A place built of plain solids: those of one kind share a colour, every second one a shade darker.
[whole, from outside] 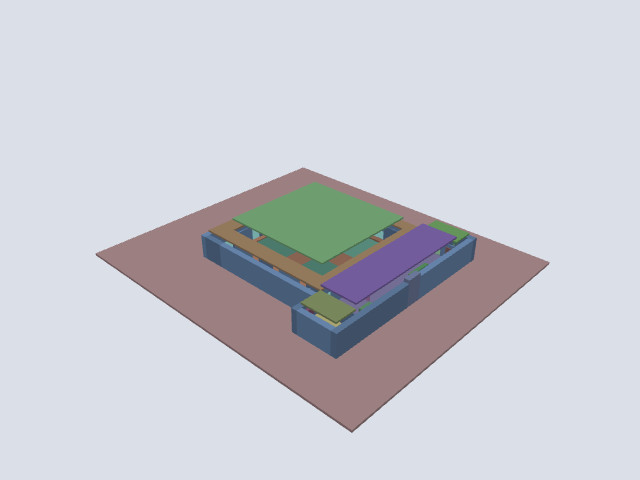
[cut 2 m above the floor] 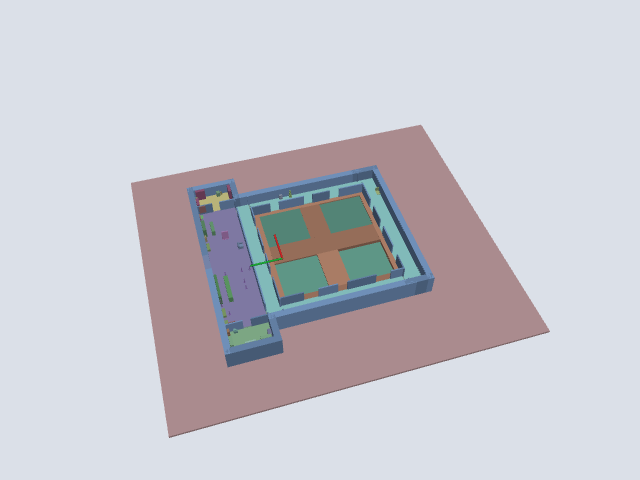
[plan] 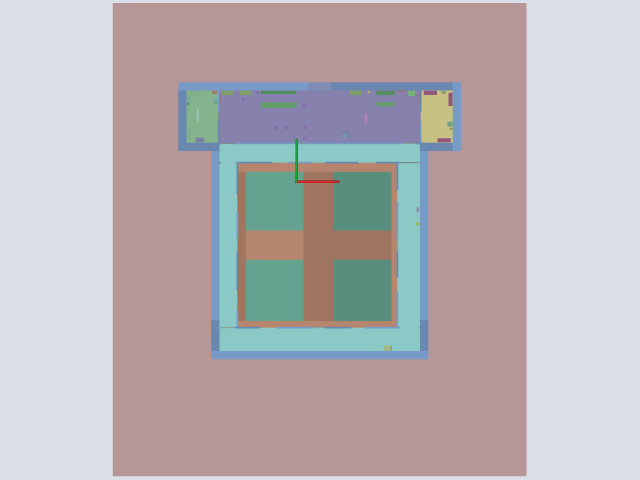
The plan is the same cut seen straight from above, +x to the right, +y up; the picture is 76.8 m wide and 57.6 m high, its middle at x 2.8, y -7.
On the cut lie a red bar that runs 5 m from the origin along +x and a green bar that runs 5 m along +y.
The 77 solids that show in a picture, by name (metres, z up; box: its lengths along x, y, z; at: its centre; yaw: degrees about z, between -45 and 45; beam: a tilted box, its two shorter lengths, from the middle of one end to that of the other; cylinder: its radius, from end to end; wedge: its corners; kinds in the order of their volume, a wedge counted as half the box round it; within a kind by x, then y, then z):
{
 "ground_under_all_1": {"box": [49.66, 56.78, 0.4], "at": [2.76, -6.95, -1.7]},
 "wall_1": {"box": [1.0, 8.25, 4.2], "at": [-13.72, 7.81, 0.55]},
 "wall_2": {"box": [4.95, 1.0, 4.2], "at": [-11.74, 4.18, 0.55]},
 "wall_3": {"box": [5.75, 1.0, 4.2], "at": [-11.34, 11.44, 0.55]},
 "wall_4": {"box": [1.0, 4.7, 4.2], "at": [-9.77, -18.96, 0.55]},
 "wall_5": {"box": [1.0, 21.6, 4.2], "at": [-9.77, -7.62, 0.55]},
 "wall_6": {"box": [1.0, 3.3, 4.2], "at": [-9.77, 3.04, 0.55]},
 "wall_7": {"box": [0.2, 2.73, 4.2], "at": [-9.37, 5.85, 0.55]},
 "wall_8": {"box": [0.2, 2.73, 4.2], "at": [-9.37, 9.77, 0.55]},
 "wall_9": {"box": [0.2, 2.2, 4.2], "at": [-7.12, -16.52, 0.55]},
 "wall_10": {"box": [0.2, 4.65, 4.2], "at": [-7.12, -10.69, 0.55]},
 "wall_11": {"box": [0.2, 3.1, 4.2], "at": [-7.12, -5.32, 0.55]},
 "wall_12": {"box": [0.2, 3.85, 4.2], "at": [-7.12, 0.46, 0.55]},
 "wall_13": {"box": [2.88, 0.2, 4.2], "at": [-5.78, -17.52, 0.55]},
 "wall_14": {"box": [4.28, 0.2, 4.2], "at": [-5.08, 2.29, 0.55]},
 "wall_15": {"box": [11.63, 1.0, 4.2], "at": [-4.45, 11.44, 0.55]},
 "wall_16": {"box": [4.25, 0.2, 4.2], "at": [-0.27, -17.52, 0.55]},
 "wall_17": {"box": [2.85, 0.2, 4.2], "at": [0.43, 2.29, 0.55]},
 "wall_18": {"box": [20.23, 0.2, 4.2], "at": [2.62, 4.58, 0.55]},
 "wall_19": {"box": [26.05, 1.0, 4.2], "at": [2.76, -20.82, 0.55]},
 "wall_20": {"box": [3.2, 0.2, 4.2], "at": [4.96, -17.52, 0.55]},
 "wall_21": {"box": [4.05, 0.2, 4.2], "at": [5.38, 2.29, 0.55]},
 "wall_22": {"box": [11.63, 1.0, 4.2], "at": [9.97, 11.44, 0.55]},
 "wall_23": {"box": [3.98, 0.2, 4.2], "at": [10.2, -17.52, 0.55]},
 "wall_24": {"box": [0.2, 4.45, 4.2], "at": [12.09, -15.39, 0.55]},
 "wall_25": {"box": [0.2, 3.1, 4.2], "at": [12.09, -9.91, 0.55]},
 "wall_26": {"box": [0.2, 4.4, 4.2], "at": [12.09, -4.67, 0.55]},
 "wall_27": {"box": [0.2, 3.35, 4.2], "at": [12.09, 0.71, 0.55]},
 "wall_28": {"box": [0.2, 2.73, 4.2], "at": [14.88, 5.85, 0.55]},
 "wall_29": {"box": [0.2, 2.73, 4.2], "at": [14.88, 9.77, 0.55]},
 "wall_30": {"box": [1.0, 4.7, 4.2], "at": [15.29, -18.96, 0.55]},
 "wall_31": {"box": [1.0, 21.6, 4.2], "at": [15.29, -7.62, 0.55]},
 "wall_32": {"box": [1.0, 3.3, 4.2], "at": [15.29, 3.04, 0.55]},
 "wall_33": {"box": [5.75, 1.0, 4.2], "at": [16.86, 11.44, 0.55]},
 "wall_34": {"box": [4.95, 1.0, 4.2], "at": [17.26, 4.18, 0.55]},
 "wall_35": {"box": [1.0, 8.25, 4.2], "at": [19.24, 7.81, 0.55]},
 "floor_corr_1": {"box": [2.25, 19.8, 1.55], "at": [-8.24, -7.62, -0.78]},
 "floor_corr_2": {"box": [24.25, 2.9, 1.55], "at": [2.76, -18.96, -0.78]},
 "floor_corr_3": {"box": [24.25, 2.3, 1.55], "at": [2.76, 3.44, -0.78]},
 "floor_corr_4": {"box": [2.8, 19.8, 1.55], "at": [13.48, -7.62, -0.78]},
 "floor_gang_1": {"box": [1.0, 17.9, 1.55], "at": [-6.62, -7.76, -0.78]},
 "floor_gang_2": {"box": [6.95, 3.5, 1.55], "at": [-2.64, -7.62, -0.78]},
 "floor_gang_3": {"box": [19.2, 0.8, 1.55], "at": [2.48, -17.11, -0.78]},
 "floor_gang_4": {"box": [19.2, 1.1, 1.55], "at": [2.48, 1.74, -0.78]},
 "floor_gang_5": {"box": [3.55, 17.9, 1.55], "at": [2.61, -7.76, -0.78]},
 "floor_gang_6": {"box": [7.0, 3.5, 1.55], "at": [7.88, -7.62, -0.78]},
 "floor_gang_7": {"box": [0.7, 17.9, 1.55], "at": [11.73, -7.76, -0.78]},
 "step_tier_1": {"box": [6.95, 7.35, 0.92], "at": [-2.64, -13.04, -1.09]},
 "step_tier_2": {"box": [6.95, 7.05, 1.3], "at": [-2.64, -2.34, -0.9]},
 "step_tier_3": {"box": [7.0, 7.35, 1.34], "at": [7.88, -13.04, -0.88]},
 "step_tier_4": {"box": [7.0, 7.05, 1.55], "at": [7.88, -2.34, -0.78]},
 "floor_foyer_1": {"box": [24.25, 6.45, 1.55], "at": [2.76, 7.81, -0.78]},
 "ceil_hall_1": {"box": [19.2, 19.8, 0.3], "at": [2.48, -7.62, 5.55]},
 "ceil_corr_1": {"box": [2.25, 19.8, 0.3], "at": [-8.24, -7.62, 3.4]},
 "ceil_corr_2": {"box": [24.25, 2.9, 0.3], "at": [2.76, -18.96, 3.4]},
 "ceil_corr_3": {"box": [24.25, 2.3, 0.3], "at": [2.76, 3.44, 3.4]},
 "ceil_corr_4": {"box": [2.8, 19.8, 0.3], "at": [13.48, -7.62, 3.4]},
 "ceil_foyer_1": {"box": [24.25, 6.45, 0.3], "at": [2.76, 7.81, 4.35]},
 "floor_cloaks_1": {"box": [3.95, 6.45, 1.55], "at": [-11.34, 7.81, -0.78]},
 "floor_store_1": {"box": [3.95, 6.45, 1.55], "at": [16.86, 7.81, -0.78]},
 "door_leaf_1": {"box": [2.8, 0.97, 4.82], "at": [2.76, 11.45, 0.86]},
 "ceil_cloaks_1": {"box": [3.95, 6.45, 0.3], "at": [-11.34, 7.81, 3.4]},
 "ceil_store_1": {"box": [3.95, 6.45, 0.3], "at": [16.86, 7.81, 3.4]},
 "bar_foyer_1": {"box": [4.3, 0.65, 1.1], "at": [-2.17, 9.18, 0.55]},
 "bar_foyer_2": {"box": [4.3, 0.4, 2.1], "at": [-2.17, 10.71, 1.05]},
 "shelves_store_1": {"box": [1.6, 0.5, 2.0], "at": [16.04, 10.65, 1.0]},
 "shelves_store_2": {"box": [1.6, 0.5, 2.0], "at": [17.68, 4.96, 1.0]},
 "shelves_store_3": {"box": [0.5, 1.6, 2.0], "at": [18.45, 9.88, 1.0]},
 "cloakroom_foyer_1": {"box": [2.25, 0.55, 1.0], "at": [10.66, 9.28, 0.5]},
 "cloakroom_foyer_2": {"box": [2.25, 0.55, 1.75], "at": [10.66, 10.63, 0.87]},
 "shelves_cloaks_1": {"box": [0.5, 1.6, 2.0], "at": [-12.94, 5.74, 1.0]},
 "shelves_cloaks_2": {"box": [1.6, 0.5, 2.0], "at": [-12.16, 10.65, 1.0]},
 "bench_foyer_1": {"box": [1.4, 0.5, 0.46], "at": [-8.31, 10.65, 0.22]},
 "bench_foyer_2": {"box": [1.4, 0.5, 0.46], "at": [-6.12, 10.65, 0.22]},
 "bench_foyer_3": {"box": [1.4, 0.5, 0.46], "at": [7.08, 10.65, 0.22]},
 "standee_foyer_1": {"box": [0.14, 1.09, 1.75], "at": [8.32, 7.59, 0.91]},
 "poster_case_foyer_1": {"box": [0.14, 1.1, 1.6], "at": [14.69, 10.13, 1.3]}
}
